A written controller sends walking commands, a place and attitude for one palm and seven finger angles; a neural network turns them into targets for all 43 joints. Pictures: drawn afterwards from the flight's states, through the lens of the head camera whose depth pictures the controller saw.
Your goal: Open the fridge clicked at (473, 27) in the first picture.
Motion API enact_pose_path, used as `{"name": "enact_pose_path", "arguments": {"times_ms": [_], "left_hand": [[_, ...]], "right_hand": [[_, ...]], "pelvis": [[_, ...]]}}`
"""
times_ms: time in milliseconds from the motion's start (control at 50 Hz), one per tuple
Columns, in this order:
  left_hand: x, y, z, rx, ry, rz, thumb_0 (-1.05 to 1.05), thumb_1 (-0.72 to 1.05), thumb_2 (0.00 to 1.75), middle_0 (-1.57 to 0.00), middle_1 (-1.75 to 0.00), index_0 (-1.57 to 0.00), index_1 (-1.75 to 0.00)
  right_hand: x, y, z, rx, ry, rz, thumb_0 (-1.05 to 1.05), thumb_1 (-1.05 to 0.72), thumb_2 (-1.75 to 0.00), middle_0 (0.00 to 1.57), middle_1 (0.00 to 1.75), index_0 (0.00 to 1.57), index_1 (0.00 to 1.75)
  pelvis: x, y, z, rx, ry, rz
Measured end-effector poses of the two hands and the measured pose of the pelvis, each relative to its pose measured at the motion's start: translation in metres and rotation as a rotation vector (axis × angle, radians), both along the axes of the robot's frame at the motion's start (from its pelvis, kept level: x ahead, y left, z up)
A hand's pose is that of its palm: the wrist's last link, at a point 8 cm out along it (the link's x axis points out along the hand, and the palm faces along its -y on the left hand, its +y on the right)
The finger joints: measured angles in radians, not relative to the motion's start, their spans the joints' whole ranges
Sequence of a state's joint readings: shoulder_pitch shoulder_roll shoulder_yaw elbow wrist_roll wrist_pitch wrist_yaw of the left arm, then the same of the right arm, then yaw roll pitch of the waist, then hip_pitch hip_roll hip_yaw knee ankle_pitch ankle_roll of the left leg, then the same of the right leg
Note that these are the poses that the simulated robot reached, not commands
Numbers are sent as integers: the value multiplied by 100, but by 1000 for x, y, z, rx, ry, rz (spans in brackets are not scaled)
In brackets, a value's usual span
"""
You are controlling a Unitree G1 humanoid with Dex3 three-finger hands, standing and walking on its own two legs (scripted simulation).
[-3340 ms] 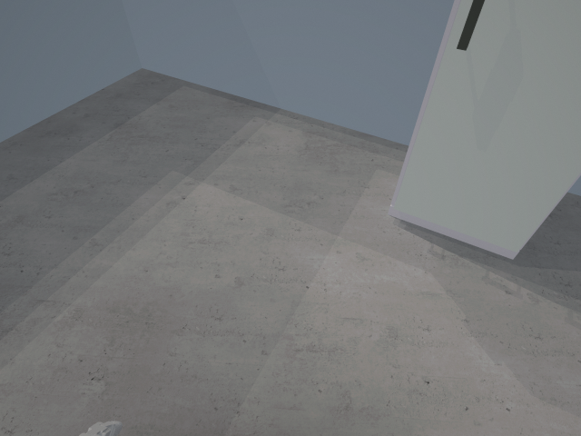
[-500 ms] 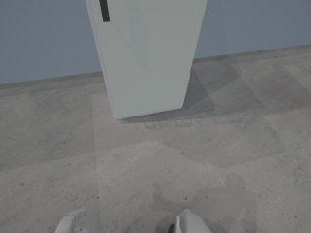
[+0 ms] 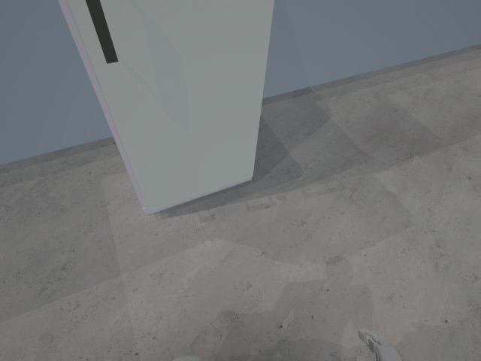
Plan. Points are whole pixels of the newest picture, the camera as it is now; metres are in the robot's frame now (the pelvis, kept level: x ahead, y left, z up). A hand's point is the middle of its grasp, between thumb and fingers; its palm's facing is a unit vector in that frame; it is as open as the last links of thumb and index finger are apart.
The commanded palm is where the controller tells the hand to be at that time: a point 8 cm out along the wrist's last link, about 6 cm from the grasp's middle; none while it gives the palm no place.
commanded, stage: walk to a spot facing it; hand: left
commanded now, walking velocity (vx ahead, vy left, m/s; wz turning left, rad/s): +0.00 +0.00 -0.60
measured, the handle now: out of the picture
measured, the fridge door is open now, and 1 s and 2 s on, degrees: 0 0 0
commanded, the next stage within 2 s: turn to face it in 1.08 s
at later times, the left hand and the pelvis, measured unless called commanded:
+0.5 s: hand out of the picture +0.13 +0.18 -0.15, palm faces -0.32 -0.92 -0.22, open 7.4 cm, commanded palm none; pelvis -0.02 +0.01 +0.01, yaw -20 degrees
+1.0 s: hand out of the picture +0.09 +0.11 -0.15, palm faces -0.42 -0.89 -0.20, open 7.3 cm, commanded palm none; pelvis +0.03 -0.05 +0.02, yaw -30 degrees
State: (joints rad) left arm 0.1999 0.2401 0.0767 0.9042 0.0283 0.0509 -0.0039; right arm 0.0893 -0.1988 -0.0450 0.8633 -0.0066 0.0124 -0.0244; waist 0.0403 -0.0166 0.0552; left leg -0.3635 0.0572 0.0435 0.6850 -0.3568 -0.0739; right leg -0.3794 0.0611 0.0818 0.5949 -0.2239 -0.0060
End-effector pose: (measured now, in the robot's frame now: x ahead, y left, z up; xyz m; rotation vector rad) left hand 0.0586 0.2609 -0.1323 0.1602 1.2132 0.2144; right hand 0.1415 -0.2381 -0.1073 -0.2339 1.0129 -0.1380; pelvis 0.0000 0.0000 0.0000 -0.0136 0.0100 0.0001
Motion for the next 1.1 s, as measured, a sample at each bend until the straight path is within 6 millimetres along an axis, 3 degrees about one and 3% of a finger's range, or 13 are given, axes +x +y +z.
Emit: {"name": "enact_pose_path", "arguments": {"times_ms": [60,160,300,420,540,620,700,880,980,1100], "left_hand": [[3,17,-8,-17,15,-11,0,91,90,-20,-30,-20,-30],[9,30,-2,-43,50,-83,1,91,90,-20,-30,-20,-30],[22,26,1,-55,95,-182,1,91,90,-20,-30,-20,-30],[53,-4,6,-42,82,-307,1,91,90,-20,-30,-20,-30],[94,-57,17,7,-19,-459,1,91,90,-20,-30,-20,-30],[106,-88,27,34,-100,-511,0,91,90,-20,-30,-20,-30],[99,-103,41,37,-103,-521,0,91,90,-20,-30,-20,-30],[70,-113,33,5,28,-530,0,91,90,-20,-30,-21,-30],[53,-106,20,-10,140,-491,0,91,90,-20,-30,-21,-30],[51,-92,5,-17,299,-457,0,91,90,-20,-30,-21,-30]], "right_hand": [[-12,12,8,-25,0,-18,0,-91,-90,20,30,20,30],[-51,20,22,-46,49,-97,0,-90,-90,20,30,20,30],[-115,24,19,-27,116,-253,0,-90,-90,21,30,20,30],[-184,21,1,28,207,-397,0,-90,-90,20,30,20,30],[-253,8,-31,107,287,-528,0,-90,-90,20,30,20,30],[-282,-5,-47,143,341,-566,0,-90,-90,20,30,20,30],[-277,-21,-35,155,306,-580,1,-91,-90,20,30,20,30],[-223,-61,-13,108,154,-587,1,-91,-90,20,30,20,30],[-175,-75,-7,83,117,-565,1,-91,-90,20,30,20,30],[-95,-81,1,58,52,-535,1,-91,-90,20,30,20,30]], "pelvis": [[-1,14,1,7,-10,-41],[0,29,14,-28,-20,-109],[-4,36,19,-32,-23,-206],[-14,28,16,-14,-24,-290],[-29,4,3,21,-19,-377],[-35,-12,-2,17,-25,-400],[-32,-26,11,36,-30,-446],[-7,-48,21,30,-29,-507],[21,-52,19,10,-23,-527],[70,-53,13,-6,-16,-559]]}}
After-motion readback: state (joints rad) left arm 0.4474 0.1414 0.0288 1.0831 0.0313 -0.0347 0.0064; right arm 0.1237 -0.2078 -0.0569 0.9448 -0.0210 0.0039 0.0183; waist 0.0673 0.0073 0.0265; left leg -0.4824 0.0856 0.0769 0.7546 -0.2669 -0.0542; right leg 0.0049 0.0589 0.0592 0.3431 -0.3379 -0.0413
